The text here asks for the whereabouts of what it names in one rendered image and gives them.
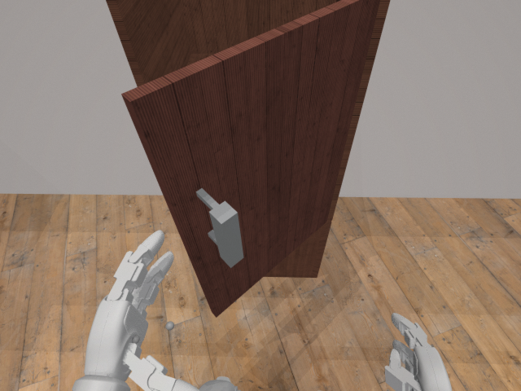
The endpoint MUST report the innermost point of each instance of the right robot hand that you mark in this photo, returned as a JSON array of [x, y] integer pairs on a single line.
[[424, 369]]

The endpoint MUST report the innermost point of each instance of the left robot hand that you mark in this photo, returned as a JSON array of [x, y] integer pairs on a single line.
[[122, 314]]

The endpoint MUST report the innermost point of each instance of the cupboard door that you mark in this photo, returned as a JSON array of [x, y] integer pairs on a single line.
[[261, 125]]

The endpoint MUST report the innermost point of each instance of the handle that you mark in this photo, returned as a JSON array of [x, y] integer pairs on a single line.
[[226, 231]]

